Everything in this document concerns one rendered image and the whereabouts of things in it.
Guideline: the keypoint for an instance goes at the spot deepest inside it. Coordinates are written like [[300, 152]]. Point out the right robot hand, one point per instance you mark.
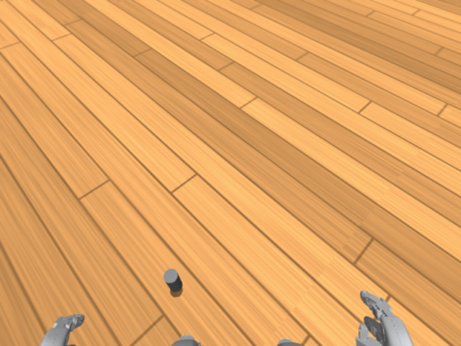
[[391, 331]]

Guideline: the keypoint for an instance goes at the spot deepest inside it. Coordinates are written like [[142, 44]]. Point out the left robot hand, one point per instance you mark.
[[59, 334]]

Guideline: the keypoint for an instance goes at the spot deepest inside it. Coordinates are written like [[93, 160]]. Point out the can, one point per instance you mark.
[[173, 280]]

